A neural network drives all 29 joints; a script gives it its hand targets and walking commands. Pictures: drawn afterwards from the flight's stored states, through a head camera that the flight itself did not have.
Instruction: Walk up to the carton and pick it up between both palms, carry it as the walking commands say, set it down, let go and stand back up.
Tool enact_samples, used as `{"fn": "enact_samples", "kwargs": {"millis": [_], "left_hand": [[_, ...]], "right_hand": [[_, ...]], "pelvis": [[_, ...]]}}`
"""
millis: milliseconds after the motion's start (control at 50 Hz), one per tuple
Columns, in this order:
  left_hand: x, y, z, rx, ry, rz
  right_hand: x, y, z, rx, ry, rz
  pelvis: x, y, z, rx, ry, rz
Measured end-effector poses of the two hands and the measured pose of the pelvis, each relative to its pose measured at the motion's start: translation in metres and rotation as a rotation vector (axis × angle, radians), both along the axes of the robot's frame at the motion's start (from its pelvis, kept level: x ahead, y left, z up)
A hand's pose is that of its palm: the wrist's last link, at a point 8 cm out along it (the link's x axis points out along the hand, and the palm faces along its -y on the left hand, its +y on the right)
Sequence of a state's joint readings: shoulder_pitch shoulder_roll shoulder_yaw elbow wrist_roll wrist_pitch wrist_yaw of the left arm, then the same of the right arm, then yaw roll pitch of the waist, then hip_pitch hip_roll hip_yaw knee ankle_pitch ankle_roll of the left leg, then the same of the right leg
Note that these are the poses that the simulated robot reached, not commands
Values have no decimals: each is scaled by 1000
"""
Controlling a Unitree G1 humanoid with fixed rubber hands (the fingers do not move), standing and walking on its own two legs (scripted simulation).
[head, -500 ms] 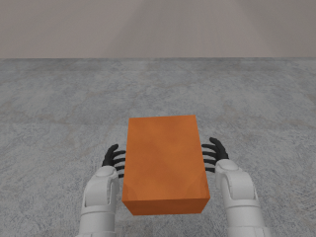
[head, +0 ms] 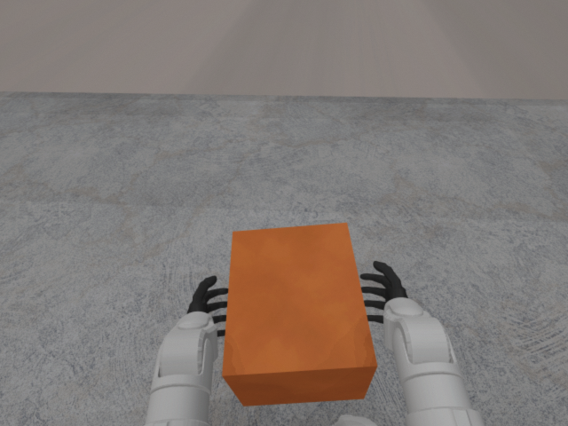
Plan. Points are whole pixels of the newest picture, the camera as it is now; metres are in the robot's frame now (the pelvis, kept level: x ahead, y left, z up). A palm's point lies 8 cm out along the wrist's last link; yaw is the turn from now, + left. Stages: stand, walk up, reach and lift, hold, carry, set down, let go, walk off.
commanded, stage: carry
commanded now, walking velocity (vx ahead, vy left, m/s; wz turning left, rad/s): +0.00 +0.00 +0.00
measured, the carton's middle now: (296, 312) +0.32 +0.00 -0.04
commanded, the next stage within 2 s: none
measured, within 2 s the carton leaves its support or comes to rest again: neither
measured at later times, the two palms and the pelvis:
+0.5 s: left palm (197, 331) +0.23 +0.14 +0.05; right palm (407, 303) +0.26 -0.15 +0.07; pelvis -0.03 -0.01 +0.02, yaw +1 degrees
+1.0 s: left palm (192, 337) +0.23 +0.15 +0.04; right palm (402, 312) +0.25 -0.14 +0.06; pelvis -0.04 +0.00 +0.02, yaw +1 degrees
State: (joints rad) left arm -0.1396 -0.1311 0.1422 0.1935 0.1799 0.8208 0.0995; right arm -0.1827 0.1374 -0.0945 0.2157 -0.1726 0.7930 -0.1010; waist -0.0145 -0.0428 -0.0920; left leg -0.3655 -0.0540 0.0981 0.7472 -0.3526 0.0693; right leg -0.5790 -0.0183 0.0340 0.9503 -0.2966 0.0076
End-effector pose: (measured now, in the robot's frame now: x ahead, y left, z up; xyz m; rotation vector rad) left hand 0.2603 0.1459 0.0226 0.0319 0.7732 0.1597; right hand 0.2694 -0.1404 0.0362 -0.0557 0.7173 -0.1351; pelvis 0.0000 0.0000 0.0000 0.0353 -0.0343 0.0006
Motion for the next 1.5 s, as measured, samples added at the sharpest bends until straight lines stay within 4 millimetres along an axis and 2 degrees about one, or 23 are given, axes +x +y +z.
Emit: {"fn": "enact_samples", "kwargs": {"millis": [80,160,280,380,600,700,1040,1280,1500], "left_hand": [[-5,-3,0,37,-5,-8],[-8,-7,11,44,-17,-21],[-9,-9,38,40,-94,-11],[-15,-8,42,35,-90,0],[-38,-6,20,11,-12,7],[-42,-3,16,9,-3,12],[-30,2,22,5,-43,-7],[-26,4,21,15,-34,-8],[-16,-1,24,26,-50,-20]], "right_hand": [[-3,-2,-4,0,-10,12],[-6,-7,0,12,-22,-9],[-8,-7,29,39,-103,-41],[-8,-6,43,33,-112,-13],[-20,-3,25,6,-49,11],[-23,-1,20,5,-44,14],[-21,3,27,-1,-78,-2],[-18,5,19,2,-56,2],[-13,-1,21,14,-67,-9]], "pelvis": [[-7,-4,0,-16,14,-24],[-17,-6,10,-31,23,2],[-29,-7,18,-27,43,10],[-31,-9,20,-23,50,9],[-37,-11,18,-31,53,19],[-40,-9,18,-31,57,15],[-37,1,17,-34,61,7],[-32,3,17,-30,58,1],[-26,0,18,-29,64,0]]}}
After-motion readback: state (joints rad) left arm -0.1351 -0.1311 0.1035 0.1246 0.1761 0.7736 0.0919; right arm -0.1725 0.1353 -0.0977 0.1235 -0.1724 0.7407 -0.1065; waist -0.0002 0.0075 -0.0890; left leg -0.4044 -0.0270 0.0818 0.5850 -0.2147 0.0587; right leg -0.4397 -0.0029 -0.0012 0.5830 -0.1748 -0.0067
